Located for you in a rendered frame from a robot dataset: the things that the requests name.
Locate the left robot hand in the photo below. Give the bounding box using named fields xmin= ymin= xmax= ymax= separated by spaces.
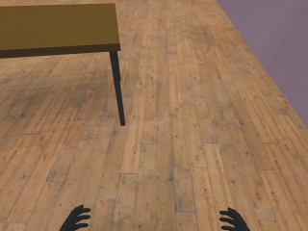
xmin=59 ymin=204 xmax=91 ymax=231

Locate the right robot hand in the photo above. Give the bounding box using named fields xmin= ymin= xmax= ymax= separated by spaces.
xmin=219 ymin=207 xmax=250 ymax=231

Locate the table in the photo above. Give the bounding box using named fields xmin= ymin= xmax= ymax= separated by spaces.
xmin=0 ymin=3 xmax=125 ymax=126

